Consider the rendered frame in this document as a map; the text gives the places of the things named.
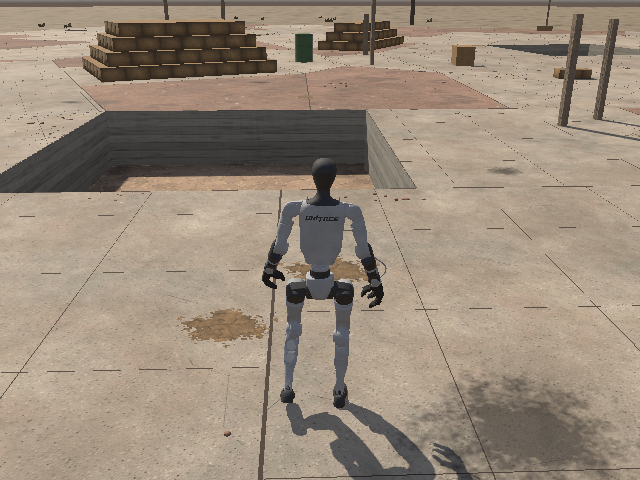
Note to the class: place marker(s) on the left robot forearm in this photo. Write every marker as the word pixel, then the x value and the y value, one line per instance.
pixel 272 261

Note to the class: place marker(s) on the robot right shin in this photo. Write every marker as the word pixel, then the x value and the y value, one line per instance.
pixel 341 363

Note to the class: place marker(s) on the left robot hand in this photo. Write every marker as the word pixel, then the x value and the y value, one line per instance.
pixel 277 275

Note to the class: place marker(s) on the robot head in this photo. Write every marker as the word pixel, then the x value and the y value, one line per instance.
pixel 324 172

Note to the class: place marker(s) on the left robot upper arm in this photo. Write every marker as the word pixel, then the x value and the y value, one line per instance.
pixel 290 210

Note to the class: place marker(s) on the right robot upper arm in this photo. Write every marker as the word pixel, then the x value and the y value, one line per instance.
pixel 354 213

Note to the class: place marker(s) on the right robot forearm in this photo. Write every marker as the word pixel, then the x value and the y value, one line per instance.
pixel 371 269

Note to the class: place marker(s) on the right robot hand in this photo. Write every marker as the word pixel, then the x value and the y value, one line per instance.
pixel 376 291

